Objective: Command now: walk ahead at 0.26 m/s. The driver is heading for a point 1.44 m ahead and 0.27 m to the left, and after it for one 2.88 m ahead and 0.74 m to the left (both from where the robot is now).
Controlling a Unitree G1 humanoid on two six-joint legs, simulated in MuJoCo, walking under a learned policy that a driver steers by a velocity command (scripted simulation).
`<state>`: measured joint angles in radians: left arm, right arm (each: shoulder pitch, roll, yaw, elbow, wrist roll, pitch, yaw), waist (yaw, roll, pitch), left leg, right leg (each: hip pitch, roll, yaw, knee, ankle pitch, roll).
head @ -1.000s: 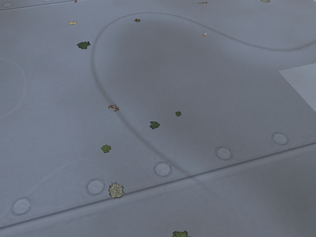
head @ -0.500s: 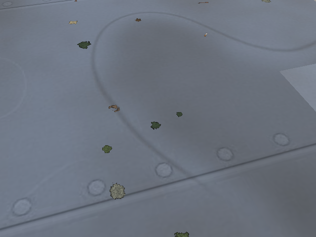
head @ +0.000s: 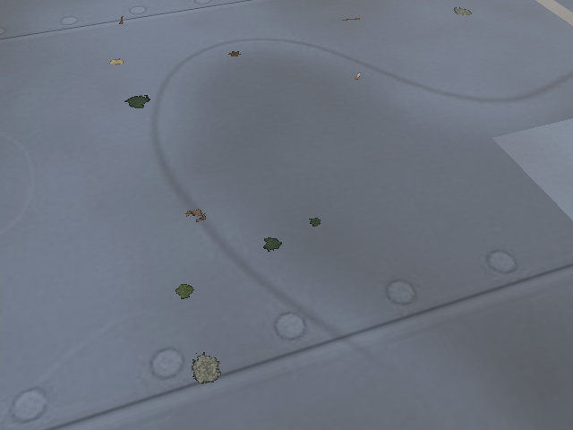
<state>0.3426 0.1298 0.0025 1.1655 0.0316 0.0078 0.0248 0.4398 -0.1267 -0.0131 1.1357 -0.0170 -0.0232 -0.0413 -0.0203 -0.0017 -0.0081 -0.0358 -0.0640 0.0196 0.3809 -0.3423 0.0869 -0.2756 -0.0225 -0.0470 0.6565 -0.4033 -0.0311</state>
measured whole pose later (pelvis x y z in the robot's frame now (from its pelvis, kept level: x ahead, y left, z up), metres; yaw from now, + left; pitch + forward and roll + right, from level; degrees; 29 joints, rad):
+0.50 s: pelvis +0.21 -0.07 +0.01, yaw +1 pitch +0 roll +0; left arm 0.48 0.13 0.02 1.10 0.02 -0.10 0.00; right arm 0.18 -0.19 -0.05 0.98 -0.03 -0.05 0.03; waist 0.02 0.04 0.02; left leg -0.61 0.09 0.04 0.99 -0.15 0.06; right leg 0.00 0.08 -0.09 0.23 -0.24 -0.09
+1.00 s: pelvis +0.49 -0.03 +0.01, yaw +0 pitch -1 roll +1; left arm 0.19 0.20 0.05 0.95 0.04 -0.05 -0.02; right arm 0.41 -0.18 -0.05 1.08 -0.01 -0.10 0.00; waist -0.02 -0.03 0.04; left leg -0.09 -0.09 0.11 0.27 -0.18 0.12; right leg -0.59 -0.10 0.00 1.03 -0.18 -0.06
